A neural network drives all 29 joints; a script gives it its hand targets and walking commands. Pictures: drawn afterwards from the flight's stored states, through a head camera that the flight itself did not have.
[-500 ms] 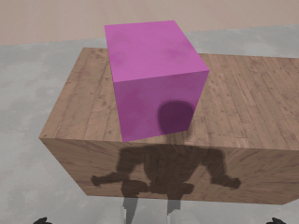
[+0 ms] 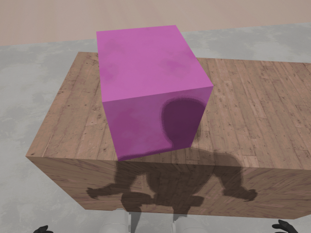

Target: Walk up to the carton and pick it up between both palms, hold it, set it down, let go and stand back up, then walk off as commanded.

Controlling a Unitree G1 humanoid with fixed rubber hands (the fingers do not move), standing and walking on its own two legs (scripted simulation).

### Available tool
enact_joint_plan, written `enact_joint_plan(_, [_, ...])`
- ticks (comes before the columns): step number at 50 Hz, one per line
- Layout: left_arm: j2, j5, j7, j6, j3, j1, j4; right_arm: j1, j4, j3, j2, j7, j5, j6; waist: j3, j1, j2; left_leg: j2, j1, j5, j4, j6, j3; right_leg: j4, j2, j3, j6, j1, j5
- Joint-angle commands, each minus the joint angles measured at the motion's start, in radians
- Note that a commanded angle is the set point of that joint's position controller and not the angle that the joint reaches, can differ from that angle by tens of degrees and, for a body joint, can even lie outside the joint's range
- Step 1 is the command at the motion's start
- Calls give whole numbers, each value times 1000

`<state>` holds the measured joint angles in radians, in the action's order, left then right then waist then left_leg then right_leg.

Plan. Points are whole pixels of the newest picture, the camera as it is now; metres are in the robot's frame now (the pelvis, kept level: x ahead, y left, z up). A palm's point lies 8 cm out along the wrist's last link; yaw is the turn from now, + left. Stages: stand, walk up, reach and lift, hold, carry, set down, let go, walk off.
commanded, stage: walk up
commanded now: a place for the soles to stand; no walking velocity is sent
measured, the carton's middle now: (146, 93) +0.45 +0.04 +0.09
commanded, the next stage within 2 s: none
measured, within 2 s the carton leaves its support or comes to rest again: neither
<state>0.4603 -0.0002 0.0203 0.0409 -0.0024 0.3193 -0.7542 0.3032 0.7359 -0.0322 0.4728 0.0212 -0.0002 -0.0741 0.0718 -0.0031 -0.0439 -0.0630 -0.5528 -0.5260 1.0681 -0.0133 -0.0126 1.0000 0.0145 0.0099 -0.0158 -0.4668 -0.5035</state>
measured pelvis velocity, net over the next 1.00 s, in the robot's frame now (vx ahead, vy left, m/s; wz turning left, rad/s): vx -0.04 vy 0.08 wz -0.01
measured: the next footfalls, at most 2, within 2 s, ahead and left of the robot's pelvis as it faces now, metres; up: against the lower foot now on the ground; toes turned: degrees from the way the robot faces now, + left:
right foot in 1.52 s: +0.00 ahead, -0.04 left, +0.00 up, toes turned -4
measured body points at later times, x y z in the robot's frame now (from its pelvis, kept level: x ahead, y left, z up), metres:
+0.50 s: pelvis +0.00 +0.00 +0.00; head +0.02 +0.01 +0.45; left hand +0.09 +0.33 -0.09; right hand +0.10 -0.33 -0.08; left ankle +0.06 +0.15 -0.68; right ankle +0.02 -0.11 -0.68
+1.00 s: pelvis -0.04 +0.08 +0.00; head -0.02 +0.07 +0.44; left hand +0.04 +0.42 -0.09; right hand +0.05 -0.25 -0.11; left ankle +0.05 +0.17 -0.68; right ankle +0.00 -0.08 -0.67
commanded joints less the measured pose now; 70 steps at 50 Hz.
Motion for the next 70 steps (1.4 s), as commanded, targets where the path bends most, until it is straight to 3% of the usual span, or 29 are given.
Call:
enact_joint_plan(1, [260, -15, -39, 33, -110, 52, 29, -45, -11, -56, 181, 22, 11, -28, -85, 30, -77, 0, -100, -15, -90, -19, 10, -404, 240, -468, -224, 263, 800])
enact_joint_plan(4, [206, 2, -26, 14, -91, -65, 55, 76, 14, -76, 186, 23, -12, -46, -98, -56, -62, 32, 307, 263, -383, -63, 16, -189, 120, -219, -135, -37, 689])
enact_joint_plan(5, [173, 11, -21, 9, -85, -95, 95, 151, 21, -105, 288, 30, -21, -49, -175, -88, 187, -142, 411, 322, -450, -142, 305, 63, 59, -107, -57, -176, 516])
enact_joint_plan(6, [161, 9, -28, -1, -74, -71, 90, 140, 10, -116, 325, 30, -17, -46, -163, -67, 217, -306, 408, 357, -531, -259, 538, 146, -12, -11, -11, -243, 183])
enact_joint_plan(7, [183, 8, -34, -6, -81, -76, 82, 116, 12, -107, 328, 28, -9, -40, -132, -50, 176, -359, 377, 336, -548, -303, 538, 115, -3, -33, -21, -249, -133])
enact_joint_plan(10, [173, -16, -21, 4, -81, 48, 11, -52, -6, -96, 293, 25, -15, -20, -57, 33, 178, -297, 127, 220, -491, -252, 393, -107, 7, -9, -47, -53, -27])
enact_joint_plan(11, [203, -28, -17, 14, -98, 123, -17, -120, -33, -77, 248, 21, -5, -11, -56, 82, 104, -211, -24, 144, -369, -172, 276, -249, 9, -59, -64, 119, -15])
enact_joint_plan(12, [246, -46, -23, 28, -115, 180, -22, -151, -46, -55, 158, 16, 1, 0, -6, 104, -170, -44, -179, 50, -68, -85, 85, -522, 131, -396, -98, 152, -64])
enact_joint_plan(13, [315, -37, -23, 36, -126, 117, 4, -167, -74, -44, 157, 19, 2, 7, 36, 78, -183, 50, -263, -80, 9, -23, -20, -678, 278, -696, -157, 139, -55])
enact_joint_plan(14, [338, -31, -23, 35, -139, 62, 8, -152, -34, -50, 211, 21, 3, 9, 10, 72, -98, 41, -276, -93, 16, -18, 42, -680, 306, -757, -177, 218, 36])
enact_joint_plan(19, [233, -19, -33, 27, -110, -36, 41, -22, 4, -59, 168, 13, 1, -21, -34, 5, -92, 15, 13, 77, -218, -31, -16, -410, 208, -397, -156, 142, 652])
enact_joint_plan(21, [208, -14, -18, 10, -92, -116, 73, 25, 12, -76, 197, 19, -1, -32, -87, -46, -77, -5, 308, 191, -367, -71, 30, -280, 109, -236, -124, -82, 431])
enact_joint_plan(24, [186, -16, -24, -2, -78, -62, 68, 82, 20, -108, 326, 17, -5, -29, -106, -37, 206, -334, 307, -9, -582, -282, 519, 14, -3, -6, -19, -193, -50])
enact_joint_plan(27, [195, -21, -15, 11, -90, 27, 22, -58, -4, -74, 277, 12, -21, -12, -28, 27, 120, -233, 23, -98, -502, -206, 386, -220, 24, -60, -61, 12, -41])
enact_joint_plan(28, [265, -12, -57, 47, -105, 118, -28, -180, -52, -72, 218, -9, -32, 46, 39, 73, 135, -68, -91, 142, -203, -88, 97, -453, 133, -267, -66, 67, 46])
enact_joint_plan(29, [371, -12, -73, 64, -133, 167, -55, -201, -77, -56, 137, -6, -32, 72, 84, 84, -67, 34, -279, 45, 59, -27, 15, -593, 305, -646, -95, 126, 222])
enact_joint_plan(31, [383, 0, -95, 70, -125, 74, -26, -136, -55, -66, 194, -2, -23, 91, -51, 40, 78, 23, -219, -73, 85, -23, 160, -505, 393, -743, -176, 200, 507])
enact_joint_plan(37, [328, -3, -103, 53, -115, 14, -11, -115, -45, -101, 209, -19, -26, 91, -2, 9, -174, -32, -8, 10, 5, -31, 64, -382, 300, -473, -219, -2, 561])
enact_joint_plan(40, [277, -2, -99, 41, -94, -113, 28, 11, -5, -115, 214, -27, -38, 78, -25, -86, -124, 1, 257, 200, -167, -57, 22, -327, 222, -305, -138, -214, 325])
enact_joint_plan(43, [205, 11, -103, 21, -73, -86, 13, -21, -16, -122, 295, -32, -36, 78, 33, -61, 222, -216, 87, -119, -659, -182, 478, 70, -22, 32, -34, -191, -73])
enact_joint_plan(44, [221, 11, -105, 18, -83, -59, 8, -51, -25, -124, 292, -31, -47, 81, 42, -57, 184, -262, 63, -193, -742, -208, 569, 137, -44, -46, -30, -188, -155])
enact_joint_plan(52, [219, -8, -85, 36, -100, 161, -66, -169, -86, -105, 232, -40, -33, 95, -13, 31, 205, -200, -66, -168, -585, -186, 328, -91, 5, 44, -57, 124, 32])
enact_joint_plan(53, [217, -22, -83, 42, -111, 166, -75, -178, -61, -80, 174, -39, -24, 95, 5, 68, 132, -155, -128, -215, -506, -126, 270, -261, 14, -46, -60, 165, -97])
enact_joint_plan(55, [335, -40, -86, 38, -132, 128, -56, -199, -80, -90, 167, -32, -32, 103, 50, 52, -107, 31, -154, -181, -115, -21, 58, -613, 236, -565, -185, -4, -475])
enact_joint_plan(56, [367, -37, -92, 39, -128, 25, -18, -196, -56, -97, 180, -30, -27, 108, 119, 42, -62, 45, -96, -52, 37, -20, 45, -672, 333, -695, -247, -139, -536])
enact_joint_plan(62, [250, -27, -84, 16, -84, -144, 8, 75, 43, -131, 200, -48, -23, 88, 33, -91, -73, 38, 330, 19, -211, -45, 82, -383, 171, -356, -163, -376, -302])
enact_joint_plan(64, [164, -4, -91, 8, -63, -108, 9, 104, 46, -128, 284, -39, -32, 73, 44, -108, 288, -230, 209, -410, -757, -74, 535, 60, -44, -104, -72, -357, -133])
enact_joint_plan(65, [230, -4, -96, 0, -76, -34, -24, -23, 18, -130, 280, -31, -27, 73, 61, -63, 148, -293, 160, -444, -835, -81, 659, 158, -48, -107, -39, -304, -89])
enact_joint_plan(70, [246, -8, -76, -6, -108, 137, -80, -106, -21, -130, 252, -25, -37, 70, 16, 1, 173, -242, 168, -333, -781, -32, 475, 127, -21, -68, -31, -158, -35])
